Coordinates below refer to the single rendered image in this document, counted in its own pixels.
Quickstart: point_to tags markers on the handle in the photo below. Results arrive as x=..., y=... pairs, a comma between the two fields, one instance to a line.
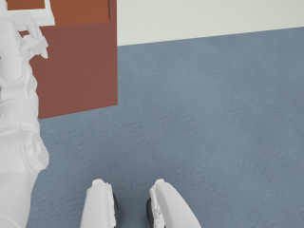
x=42, y=17

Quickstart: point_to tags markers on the robot right thigh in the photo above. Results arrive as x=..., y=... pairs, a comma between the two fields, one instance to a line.
x=175, y=211

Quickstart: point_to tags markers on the robot left upper arm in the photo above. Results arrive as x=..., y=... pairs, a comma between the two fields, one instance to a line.
x=22, y=157

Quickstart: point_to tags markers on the cabinet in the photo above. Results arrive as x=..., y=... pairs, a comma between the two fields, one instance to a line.
x=80, y=72

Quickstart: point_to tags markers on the robot left forearm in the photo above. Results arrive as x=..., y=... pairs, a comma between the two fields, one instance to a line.
x=19, y=103

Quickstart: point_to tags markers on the drawer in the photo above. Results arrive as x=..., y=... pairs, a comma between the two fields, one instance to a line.
x=67, y=12

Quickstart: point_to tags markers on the robot right shin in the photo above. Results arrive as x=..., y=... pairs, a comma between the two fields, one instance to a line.
x=157, y=215

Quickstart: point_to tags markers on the robot left hand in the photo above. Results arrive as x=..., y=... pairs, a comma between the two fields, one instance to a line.
x=11, y=42

